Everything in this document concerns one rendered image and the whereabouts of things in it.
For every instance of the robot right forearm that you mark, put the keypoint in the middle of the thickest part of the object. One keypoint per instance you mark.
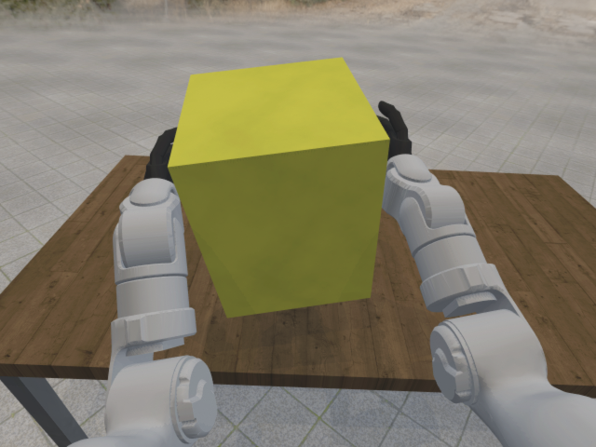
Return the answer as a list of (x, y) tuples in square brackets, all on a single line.
[(456, 277)]

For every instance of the robot right hand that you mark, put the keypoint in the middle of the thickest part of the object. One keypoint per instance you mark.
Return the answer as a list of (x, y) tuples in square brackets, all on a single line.
[(395, 129)]

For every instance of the carton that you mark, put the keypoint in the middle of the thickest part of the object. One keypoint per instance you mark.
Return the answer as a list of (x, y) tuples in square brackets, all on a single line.
[(281, 172)]

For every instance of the robot left forearm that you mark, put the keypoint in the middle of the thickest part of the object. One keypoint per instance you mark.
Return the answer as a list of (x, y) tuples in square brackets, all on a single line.
[(153, 312)]

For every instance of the robot left hand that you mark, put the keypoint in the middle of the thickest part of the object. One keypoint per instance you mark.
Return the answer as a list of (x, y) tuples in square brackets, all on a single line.
[(159, 157)]

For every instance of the robot right upper arm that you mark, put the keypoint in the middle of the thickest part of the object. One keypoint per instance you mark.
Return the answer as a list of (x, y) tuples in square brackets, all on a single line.
[(492, 363)]

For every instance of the table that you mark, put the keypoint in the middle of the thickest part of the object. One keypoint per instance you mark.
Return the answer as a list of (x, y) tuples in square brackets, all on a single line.
[(539, 232)]

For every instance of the robot left upper arm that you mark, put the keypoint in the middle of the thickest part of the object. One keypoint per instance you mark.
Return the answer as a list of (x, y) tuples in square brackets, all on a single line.
[(158, 403)]

